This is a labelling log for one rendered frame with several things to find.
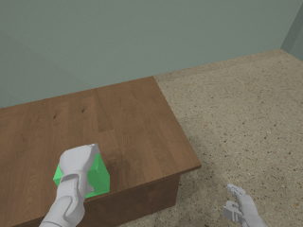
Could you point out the table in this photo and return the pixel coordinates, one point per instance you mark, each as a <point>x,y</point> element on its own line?
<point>140,142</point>

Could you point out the right robot forearm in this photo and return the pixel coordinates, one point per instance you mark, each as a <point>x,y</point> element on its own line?
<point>252,220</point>

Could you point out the sponge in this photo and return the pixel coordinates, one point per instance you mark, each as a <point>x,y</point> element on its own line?
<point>98,177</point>

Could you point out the robot left hand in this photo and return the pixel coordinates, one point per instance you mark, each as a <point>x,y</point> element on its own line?
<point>80,159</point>

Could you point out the left robot forearm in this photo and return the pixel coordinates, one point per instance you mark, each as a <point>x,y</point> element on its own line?
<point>68,209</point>

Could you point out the robot right hand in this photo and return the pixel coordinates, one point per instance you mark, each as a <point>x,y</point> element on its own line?
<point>234,211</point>

